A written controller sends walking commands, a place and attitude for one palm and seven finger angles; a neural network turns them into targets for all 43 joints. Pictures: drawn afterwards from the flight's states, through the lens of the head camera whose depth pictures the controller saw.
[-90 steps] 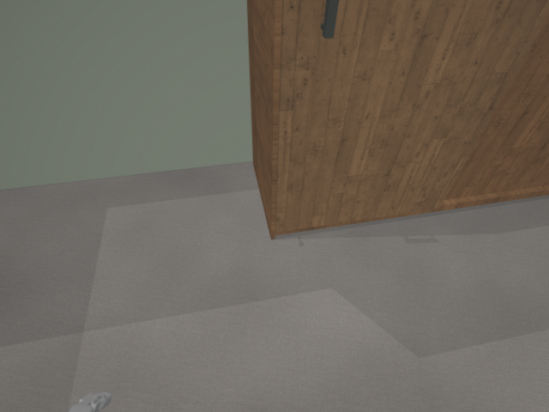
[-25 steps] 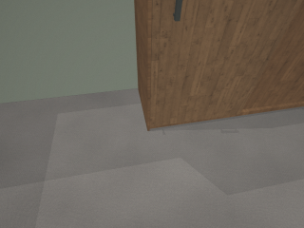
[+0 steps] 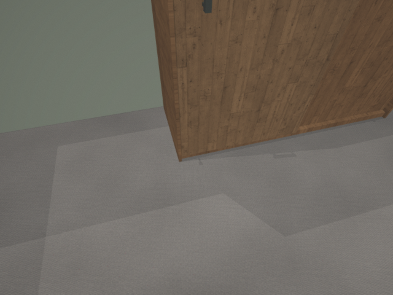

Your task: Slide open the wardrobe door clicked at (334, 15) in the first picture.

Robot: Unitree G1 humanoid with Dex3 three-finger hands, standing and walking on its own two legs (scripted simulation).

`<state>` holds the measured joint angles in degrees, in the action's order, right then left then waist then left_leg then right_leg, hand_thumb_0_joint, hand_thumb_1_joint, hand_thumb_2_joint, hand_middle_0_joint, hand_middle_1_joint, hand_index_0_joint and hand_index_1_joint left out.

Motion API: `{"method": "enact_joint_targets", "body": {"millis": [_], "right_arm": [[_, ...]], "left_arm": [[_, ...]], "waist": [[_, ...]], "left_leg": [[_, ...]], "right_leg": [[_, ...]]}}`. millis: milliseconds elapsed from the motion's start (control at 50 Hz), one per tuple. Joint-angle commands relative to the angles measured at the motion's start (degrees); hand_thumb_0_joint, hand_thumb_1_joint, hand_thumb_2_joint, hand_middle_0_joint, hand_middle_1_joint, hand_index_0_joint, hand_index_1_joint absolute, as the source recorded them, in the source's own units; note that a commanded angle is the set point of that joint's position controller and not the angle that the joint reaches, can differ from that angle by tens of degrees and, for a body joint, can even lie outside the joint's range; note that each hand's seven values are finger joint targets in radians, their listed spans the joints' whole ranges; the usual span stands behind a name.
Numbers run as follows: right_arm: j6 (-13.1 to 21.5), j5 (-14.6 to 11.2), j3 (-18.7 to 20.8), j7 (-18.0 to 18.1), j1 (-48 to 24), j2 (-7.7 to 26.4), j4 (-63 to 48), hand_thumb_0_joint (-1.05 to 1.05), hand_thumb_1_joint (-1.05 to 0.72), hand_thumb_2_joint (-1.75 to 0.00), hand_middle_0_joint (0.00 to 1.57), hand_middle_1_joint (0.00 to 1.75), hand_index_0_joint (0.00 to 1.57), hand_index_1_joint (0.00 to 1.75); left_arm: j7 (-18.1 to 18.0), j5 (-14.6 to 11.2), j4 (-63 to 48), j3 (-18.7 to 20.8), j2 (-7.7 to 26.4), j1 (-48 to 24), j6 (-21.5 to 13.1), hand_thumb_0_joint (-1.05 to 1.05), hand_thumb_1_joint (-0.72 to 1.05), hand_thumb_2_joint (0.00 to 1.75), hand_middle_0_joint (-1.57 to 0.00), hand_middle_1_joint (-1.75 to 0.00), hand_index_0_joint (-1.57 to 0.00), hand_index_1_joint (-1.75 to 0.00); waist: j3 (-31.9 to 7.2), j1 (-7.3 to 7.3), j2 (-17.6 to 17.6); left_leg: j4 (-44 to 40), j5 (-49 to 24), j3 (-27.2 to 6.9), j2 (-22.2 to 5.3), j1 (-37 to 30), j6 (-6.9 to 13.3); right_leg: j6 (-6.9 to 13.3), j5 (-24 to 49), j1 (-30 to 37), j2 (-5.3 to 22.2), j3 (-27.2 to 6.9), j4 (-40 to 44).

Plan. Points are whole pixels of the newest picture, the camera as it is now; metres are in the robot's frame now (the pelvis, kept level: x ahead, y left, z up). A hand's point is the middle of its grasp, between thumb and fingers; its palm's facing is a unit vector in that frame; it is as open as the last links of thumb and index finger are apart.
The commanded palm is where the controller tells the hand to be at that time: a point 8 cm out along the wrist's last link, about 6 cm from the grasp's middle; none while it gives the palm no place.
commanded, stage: walk to a spot facing it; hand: left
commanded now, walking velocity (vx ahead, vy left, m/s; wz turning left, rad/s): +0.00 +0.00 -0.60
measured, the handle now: out of the picture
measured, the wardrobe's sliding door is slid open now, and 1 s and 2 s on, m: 0.00 0.00 0.00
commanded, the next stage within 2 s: none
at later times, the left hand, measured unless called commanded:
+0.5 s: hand out of the picture +0.06 +0.16 -0.15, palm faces -0.17 -0.95 -0.24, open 7.3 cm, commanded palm none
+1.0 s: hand (132, 283) +0.17 +0.17 -0.16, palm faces -0.51 -0.84 -0.19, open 7.4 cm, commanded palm none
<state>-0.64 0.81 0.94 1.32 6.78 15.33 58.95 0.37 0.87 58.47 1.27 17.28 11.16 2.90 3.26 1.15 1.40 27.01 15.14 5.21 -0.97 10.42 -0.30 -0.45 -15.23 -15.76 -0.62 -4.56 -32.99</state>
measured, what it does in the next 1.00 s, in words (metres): steps on the spot, turning right: left foot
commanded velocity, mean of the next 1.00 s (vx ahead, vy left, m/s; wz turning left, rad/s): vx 0.13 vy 0.00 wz -0.60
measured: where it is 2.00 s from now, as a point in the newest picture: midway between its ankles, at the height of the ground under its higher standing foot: outside the picture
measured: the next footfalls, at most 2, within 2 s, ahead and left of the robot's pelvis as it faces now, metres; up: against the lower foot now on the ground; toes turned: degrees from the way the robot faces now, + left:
left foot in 0.68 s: +0.04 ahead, +0.11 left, +0.00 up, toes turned -23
right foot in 1.26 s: +0.07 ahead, -0.25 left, +0.00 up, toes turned -53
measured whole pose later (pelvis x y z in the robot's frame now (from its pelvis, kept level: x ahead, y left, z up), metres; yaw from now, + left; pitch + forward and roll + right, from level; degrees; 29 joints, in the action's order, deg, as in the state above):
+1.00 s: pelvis +0.01 +0.02 +0.01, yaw -35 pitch +0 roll -1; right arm 2.8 1.1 1.5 2.1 23.7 10.3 56.7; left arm 3.5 2.3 54.1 6.5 15.9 15.6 4.0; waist -1.2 -0.2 2.9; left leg 20.4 17.5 11.2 -3.3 2.5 1.0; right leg -3.9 -8.9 -36.4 3.6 -1.2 -67.4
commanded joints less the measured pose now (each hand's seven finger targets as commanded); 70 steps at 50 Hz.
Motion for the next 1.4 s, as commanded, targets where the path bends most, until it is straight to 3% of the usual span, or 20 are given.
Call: {"method": "enact_joint_targets", "body": {"millis": [0, 80, 100, 120, 240, 540, 620, 640, 660, 680, 720, 780, 980, 1120, 1200, 1220, 1240, 1260, 1340, 1380], "right_arm": [[0.76, 0.13, 3.45, 0.76, 1.71, 11.32, -5.08, 0.0, -0.9, -0.9, 0.2, 0.3, 0.2, 0.3], [0.12, 0.22, 4.18, 0.5, -2.44, 10.2, -7.2, 0.0, -0.9, -0.9, 0.2, 0.3, 0.2, 0.3], [-0.44, -0.21, 3.58, 0.25, -0.27, 5.82, -8.23, 0.0, -0.9, -0.9, 0.2, 0.3, 0.2, 0.3], [-0.67, -0.22, 3.07, 0.18, -1.38, 3.96, -10.14, 0.0, -0.9, -0.9, 0.2, 0.3, 0.2, 0.3], [-0.88, 0.19, 3.87, -0.14, 0.17, 3.93, -7.67, 0.0, -0.9, -0.9, 0.2, 0.3, 0.2, 0.3], [-0.08, -0.58, 3.49, 0.85, -0.69, 2.87, -10.49, 0.0, -0.9, -0.9, 0.2, 0.3, 0.2, 0.3], [0.9, -0.67, 3.68, 0.78, 9.3, 3.67, -8.79, 0.0, -0.9, -0.9, 0.2, 0.3, 0.2, 0.3], [1.4, -0.43, 4.25, 1.22, 13.36, 6.45, -7.68, 0.0, -0.9, -0.9, 0.2, 0.3, 0.2, 0.3], [1.55, 0.5, 5.44, 1.55, 14.98, 12.13, -7.78, 0.0, -0.9, -0.9, 0.2, 0.3, 0.2, 0.3], [1.42, -0.12, 5.47, 1.48, 10.91, 14.32, -9.75, 0.0, -0.9, -0.9, 0.2, 0.3, 0.2, 0.3], [2.04, 0.42, 3.29, 0.9, 2.96, 7.67, -11.69, 0.0, -0.9, -0.9, 0.2, 0.3, 0.2, 0.3], [3.35, 0.27, 2.34, 1.03, 4.53, 5.42, -10.72, 0.0, -0.9, -0.9, 0.2, 0.3, 0.2, 0.3], [5.4, 0.3, 2.22, 1.19, 22.38, 3.14, -3.75, 0.0, -0.9, -0.9, 0.2, 0.3, 0.2, 0.3], [5.18, 1.37, 2.68, 0.72, 25.95, 3.33, -0.05, 0.0, -0.9, -0.9, 0.2, 0.3, 0.2, 0.3], [4.98, 0.69, 3.28, 0.22, 22.99, 5.52, -0.12, 0.0, -0.9, -0.9, 0.2, 0.3, 0.2, 0.3], [4.89, -0.02, 3.12, -0.48, 22.41, 4.47, -0.81, 0.0, -0.9, -0.9, 0.2, 0.3, 0.2, 0.3], [5.02, -0.7, 2.03, -0.89, 24.4, -0.13, -2.75, 0.0, -0.9, -0.9, 0.2, 0.3, 0.2, 0.3], [4.86, -0.72, 2.07, -0.54, 17.45, 0.24, -5.27, 0.0, -0.9, -0.9, 0.2, 0.3, 0.2, 0.3], [3.46, 0.62, 2.91, -0.59, 14.58, -0.97, -2.86, 0.0, -0.9, -0.9, 0.2, 0.3, 0.2, 0.3], [2.36, 1.05, 2.78, -0.77, 19.55, -3.11, -0.77, 0.0, -0.9, -0.9, 0.2, 0.3, 0.2, 0.3]], "left_arm": [[-0.19, 0.21, -6.21, 2.26, 4.47, 0.98, 0.01, 0.0, 0.9, 0.9, -0.2, -0.3, -0.2, -0.3], [0.38, 0.61, -5.16, 3.41, 4.21, 10.42, -0.85, 0.0, 0.9, 0.9, -0.2, -0.3, -0.2, -0.3], [-0.33, 1.31, -5.34, 4.34, 9.28, 11.5, -1.92, 0.0, 0.9, 0.9, -0.2, -0.3, -0.2, -0.3], [-1.06, 0.77, -6.01, 4.57, 11.99, 11.32, -2.08, 0.0, 0.9, 0.9, -0.2, -0.3, -0.2, -0.3], [-1.26, -0.03, -8.83, 4.25, 5.51, 5.04, -2.45, 0.0, 0.9, 0.9, -0.2, -0.3, -0.2, -0.3], [-1.1, 0.81, -8.94, 5.63, 6.74, 6.47, -1.41, 0.0, 0.9, 0.9, -0.2, -0.3, -0.2, -0.3], [-0.66, 0.59, -10.73, 5.63, 7.0, 0.94, -0.79, 0.0, 0.9, 0.9, -0.2, -0.3, -0.2, -0.3], [-0.32, 0.48, -11.96, 5.23, 4.95, -0.36, -0.74, 0.0, 0.9, 0.9, -0.2, -0.3, -0.2, -0.3], [0.43, 0.04, -13.04, 4.69, 1.04, -0.42, -0.71, 0.0, 0.9, 0.9, -0.2, -0.3, -0.2, -0.3], [0.58, 0.32, -14.67, 5.19, 2.69, -3.16, -1.16, 0.0, 0.9, 0.9, -0.2, -0.3, -0.2, -0.3], [1.76, 1.55, -12.06, 6.61, 4.63, -0.43, -0.89, 0.0, 0.9, 0.9, -0.2, -0.3, -0.2, -0.3], [2.99, 1.64, -9.47, 5.85, 1.48, 4.36, -0.4, 0.0, 0.9, 0.9, -0.2, -0.3, -0.2, -0.3], [3.44, 1.25, -11.25, 4.13, -1.42, -5.82, -1.02, 0.0, 0.9, 0.9, -0.2, -0.3, -0.2, -0.3], [3.68, 0.84, -12.43, 2.66, -4.57, -13.82, -2.31, 0.0, 0.9, 0.9, -0.2, -0.3, -0.2, -0.3], [2.67, 0.84, -7.35, 3.67, -1.54, 1.61, -4.08, 0.0, 0.9, 0.9, -0.2, -0.3, -0.2, -0.3], [2.03, 1.17, -4.42, 5.06, 3.15, 11.27, -5.02, 0.0, 0.9, 0.9, -0.2, -0.3, -0.2, -0.3], [0.84, 0.64, -2.97, 6.8, 10.24, 17.94, -5.58, 0.0, 0.9, 0.9, -0.2, -0.3, -0.2, -0.3], [0.16, -0.77, -2.33, 7.31, 12.65, 18.88, -4.91, 0.0, 0.9, 0.9, -0.2, -0.3, -0.2, -0.3], [-0.43, -0.48, -4.77, 3.99, 2.77, 3.87, -5.7, 0.0, 0.9, 0.9, -0.2, -0.3, -0.2, -0.3], [-0.71, 0.19, -4.07, 3.49, 0.83, 2.36, -6.61, 0.0, 0.9, 0.9, -0.2, -0.3, -0.2, -0.3]], "waist": [[-3.12, -0.97, -11.73], [-5.14, 4.06, -3.85], [-4.36, 3.78, 14.22], [-3.08, 3.19, 19.2], [-3.28, 0.13, 4.0], [-7.65, 1.72, 7.18], [-8.73, -2.61, 8.27], [-9.43, -4.93, 2.07], [-7.67, -6.31, -16.69], [-2.02, -5.2, -18.33], [3.35, 0.08, -8.35], [2.93, 1.53, -9.35], [5.56, -4.04, -8.98], [5.57, -6.03, -10.53], [-4.56, 2.02, -7.73], [-11.54, 6.41, -1.32], [-20.74, 7.55, 12.3], [-20.98, 8.07, 11.84], [-2.2, 0.2, -0.45], [-2.33, -3.16, 0.28]], "left_leg": [[-7.74, -22.15, -11.59, -20.23, -2.54, 10.54], [9.64, -13.37, -0.66, -13.89, 5.69, 3.04], [23.98, 7.66, 3.2, -5.27, 15.32, -1.67], [33.49, 19.18, -1.44, -0.68, 21.09, -2.81], [38.72, 4.2, -7.04, -3.21, 20.57, -3.16], [17.15, 9.41, -7.33, 0.55, 13.31, -2.51], [-1.31, 4.84, -5.88, 2.22, -6.95, -0.3], [-8.65, 8.51, -9.82, -2.63, -18.82, 1.5], [-17.5, 24.19, -27.56, -17.94, -22.78, 4.43], [-21.21, 29.68, -34.84, -28.47, -10.34, 7.26], [-20.99, 23.82, -25.71, -20.7, 3.24, 5.99], [-19.16, 16.33, -12.12, -13.12, 4.83, 2.79], [-17.42, -2.8, -6.19, -18.48, -12.32, 7.21], [-12.72, -17.08, 3.9, -19.81, -13.87, 7.04], [9.27, -42.28, 11.6, -17.68, -9.18, 3.15], [23.69, -31.15, 12.41, -16.17, 3.32, 0.32], [41.64, 14.26, 10.53, -6.74, 22.46, -3.16], [51.39, 19.38, 2.04, -5.1, 28.3, -1.91], [48.25, 2.43, -3.39, -10.86, 22.74, -1.26], [44.6, 0.16, -2.78, -10.09, 19.94, -1.73]], "right_leg": [[-0.6, -13.57, -7.43, 1.71, 2.94, -17.86], [-0.14, 4.18, 6.1, 3.27, 4.44, 1.5], [2.17, 16.34, 8.98, 13.73, -13.12, 13.58], [7.66, 28.47, 6.15, 21.63, -26.94, 16.71], [8.84, 11.45, 2.96, 12.4, -17.53, 16.1], [10.57, 15.44, 6.29, 9.24, -25.53, 14.44], [6.02, -10.76, -8.08, 4.61, -24.7, 15.92], [2.8, -18.38, -19.33, -0.45, -19.57, 10.41], [0.02, -20.46, -31.34, -8.36, -7.93, -7.03], [-1.62, -15.36, -31.45, -3.35, -1.52, -18.58], [-2.24, -4.99, -24.28, -0.5, -1.71, -28.88], [-2.48, 2.54, -23.46, -0.66, 2.4, -39.04], [-3.38, 5.17, -34.45, 6.26, 5.59, -29.56], [-0.17, 0.34, -24.24, 5.6, 11.48, -10.16], [4.03, 1.34, 3.02, -1.17, 16.12, 1.01], [6.41, 4.37, 22.13, 4.04, 9.52, 3.0], [12.47, 3.6, 38.51, 21.65, -17.71, 7.39], [14.96, 7.65, 36.68, 25.56, -28.35, 13.98], [10.3, 5.88, 5.1, 18.32, -10.34, 19.31], [9.42, 9.97, 1.34, 15.23, -4.26, 20.19]]}}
